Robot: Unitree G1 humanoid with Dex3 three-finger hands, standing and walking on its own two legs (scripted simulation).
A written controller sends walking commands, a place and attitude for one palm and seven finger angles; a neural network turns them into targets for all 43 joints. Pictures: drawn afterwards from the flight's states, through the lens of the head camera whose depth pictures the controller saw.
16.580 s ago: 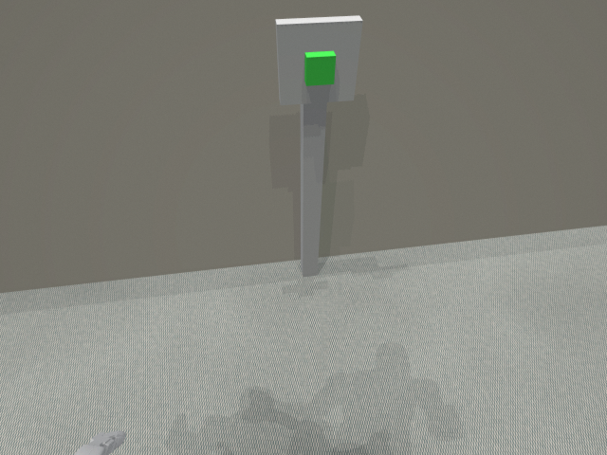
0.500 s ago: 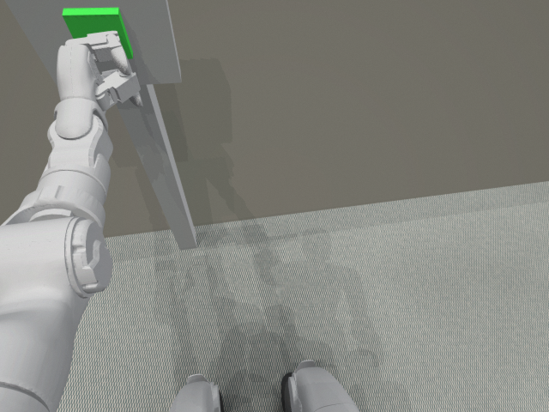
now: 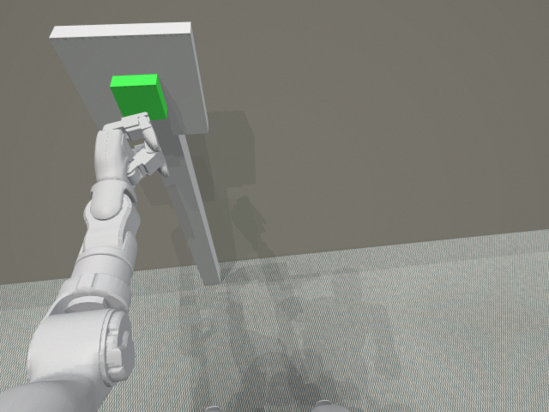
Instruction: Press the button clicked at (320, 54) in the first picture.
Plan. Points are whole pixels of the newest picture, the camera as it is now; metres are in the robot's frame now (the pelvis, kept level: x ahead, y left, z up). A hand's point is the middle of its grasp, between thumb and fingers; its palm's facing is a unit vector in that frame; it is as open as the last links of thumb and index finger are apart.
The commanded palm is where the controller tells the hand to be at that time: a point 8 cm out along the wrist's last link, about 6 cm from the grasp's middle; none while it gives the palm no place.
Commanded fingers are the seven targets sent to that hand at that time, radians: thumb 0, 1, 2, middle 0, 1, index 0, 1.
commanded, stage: pull the fist back off the button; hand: left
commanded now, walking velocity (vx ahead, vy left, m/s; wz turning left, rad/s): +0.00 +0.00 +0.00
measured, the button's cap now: (140, 97) +0.55 +0.19 +0.14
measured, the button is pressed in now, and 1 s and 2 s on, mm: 0 0 0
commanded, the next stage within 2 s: draw the hand back to the body in 0.32 s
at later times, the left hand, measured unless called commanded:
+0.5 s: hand (154, 181) +0.40 +0.15 +0.11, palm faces +0.09 -1.00 -0.01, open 3.2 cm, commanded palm +0.36 +0.20 +0.11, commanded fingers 0.00 0.90 0.90 -1.30 -1.50 -1.30 -1.50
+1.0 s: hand (92, 245) +0.29 +0.19 +0.15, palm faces +0.14 -0.98 -0.12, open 3.1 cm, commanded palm +0.25 +0.23 +0.16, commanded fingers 0.00 0.90 0.90 -1.30 -1.50 -1.30 -1.50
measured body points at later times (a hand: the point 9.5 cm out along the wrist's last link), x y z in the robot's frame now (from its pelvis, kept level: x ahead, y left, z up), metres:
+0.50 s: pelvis +0.00 -0.01 +0.01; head +0.04 -0.02 +0.46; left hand +0.39 +0.20 +0.12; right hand +0.13 -0.26 -0.10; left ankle +0.00 +0.12 -0.70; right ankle +0.01 -0.13 -0.70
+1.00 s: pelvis -0.01 -0.01 +0.03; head -0.02 -0.03 +0.48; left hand +0.28 +0.24 +0.16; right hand +0.19 -0.23 -0.05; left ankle +0.00 +0.12 -0.70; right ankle +0.01 -0.13 -0.70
